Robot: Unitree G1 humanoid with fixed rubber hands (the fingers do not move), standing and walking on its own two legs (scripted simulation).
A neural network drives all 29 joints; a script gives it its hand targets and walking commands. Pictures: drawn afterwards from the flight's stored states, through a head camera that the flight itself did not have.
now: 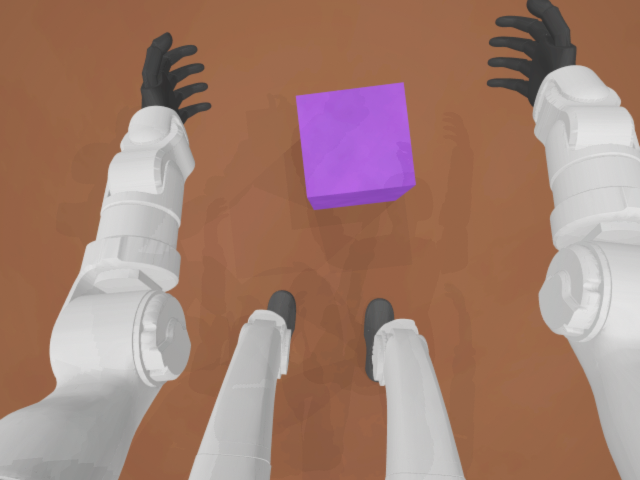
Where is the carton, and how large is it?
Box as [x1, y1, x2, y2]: [296, 82, 415, 209]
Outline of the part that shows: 403,82 296,96 307,197 314,209 395,200 415,184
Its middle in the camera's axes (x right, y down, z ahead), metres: +0.07 -0.19 +0.87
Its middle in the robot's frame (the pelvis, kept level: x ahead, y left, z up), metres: +0.56 -0.01 -0.54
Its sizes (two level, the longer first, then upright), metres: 0.210 0.200 0.250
